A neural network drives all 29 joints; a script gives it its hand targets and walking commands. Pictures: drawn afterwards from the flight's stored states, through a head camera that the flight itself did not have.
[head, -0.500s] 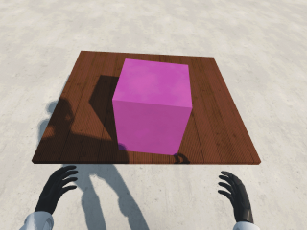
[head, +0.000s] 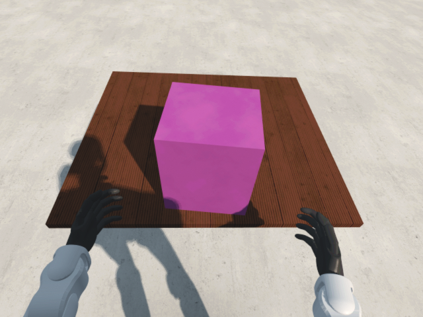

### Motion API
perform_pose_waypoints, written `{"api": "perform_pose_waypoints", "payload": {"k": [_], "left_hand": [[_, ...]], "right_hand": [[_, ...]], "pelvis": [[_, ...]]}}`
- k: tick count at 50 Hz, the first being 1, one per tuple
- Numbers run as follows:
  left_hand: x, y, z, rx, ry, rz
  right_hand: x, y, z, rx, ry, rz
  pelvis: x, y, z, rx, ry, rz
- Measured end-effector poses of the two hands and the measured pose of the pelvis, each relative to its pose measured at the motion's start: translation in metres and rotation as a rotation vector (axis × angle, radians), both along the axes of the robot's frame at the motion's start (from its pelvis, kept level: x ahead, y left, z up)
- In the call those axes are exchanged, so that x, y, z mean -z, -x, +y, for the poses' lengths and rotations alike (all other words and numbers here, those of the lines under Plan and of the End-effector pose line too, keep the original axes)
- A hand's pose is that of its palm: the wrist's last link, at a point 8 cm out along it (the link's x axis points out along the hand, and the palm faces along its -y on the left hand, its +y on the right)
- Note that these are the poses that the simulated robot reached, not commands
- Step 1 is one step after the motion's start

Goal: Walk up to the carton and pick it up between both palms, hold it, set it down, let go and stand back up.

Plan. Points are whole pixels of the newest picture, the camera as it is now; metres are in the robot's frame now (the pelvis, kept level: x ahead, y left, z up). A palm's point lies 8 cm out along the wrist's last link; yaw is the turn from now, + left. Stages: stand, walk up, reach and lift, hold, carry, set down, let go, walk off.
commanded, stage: reach and lift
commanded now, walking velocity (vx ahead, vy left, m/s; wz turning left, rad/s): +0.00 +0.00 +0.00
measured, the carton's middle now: (210, 151) +0.50 +0.01 +0.01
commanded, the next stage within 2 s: none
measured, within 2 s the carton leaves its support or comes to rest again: neither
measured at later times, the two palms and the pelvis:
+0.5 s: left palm (100, 188) +0.33 +0.22 +0.07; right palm (310, 220) +0.29 -0.17 +0.06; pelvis +0.00 +0.00 +0.00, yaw +0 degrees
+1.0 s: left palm (106, 142) +0.40 +0.21 +0.12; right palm (298, 169) +0.38 -0.16 +0.10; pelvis +0.01 +0.00 +0.00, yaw +0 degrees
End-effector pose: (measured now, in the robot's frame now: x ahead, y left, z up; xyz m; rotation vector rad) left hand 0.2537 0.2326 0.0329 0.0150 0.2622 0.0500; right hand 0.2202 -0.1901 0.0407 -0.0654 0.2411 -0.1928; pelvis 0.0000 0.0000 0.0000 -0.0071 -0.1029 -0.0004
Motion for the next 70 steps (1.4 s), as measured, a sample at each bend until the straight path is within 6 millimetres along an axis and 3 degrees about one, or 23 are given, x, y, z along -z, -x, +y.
{"api": "perform_pose_waypoints", "payload": {"k": [26,48,70], "left_hand": [[-0.043,-0.074,-0.017,0.049,0.003,-0.014],[-0.087,-0.138,-0.019,0.031,-0.005,-0.038],[-0.132,-0.185,-0.022,-0.043,0.027,-0.032]], "right_hand": [[-0.016,-0.072,0.017,-0.034,-0.03,-0.024],[-0.051,-0.149,0.031,-0.066,0.001,-0.04],[-0.091,-0.208,0.043,-0.075,0.033,0.015]], "pelvis": [[0.0,-0.004,0.0,0.0,0.0,0.006],[0.0,-0.005,0.0,0.0,0.0,0.009],[-0.001,-0.009,0.0,0.001,0.0,0.128]]}}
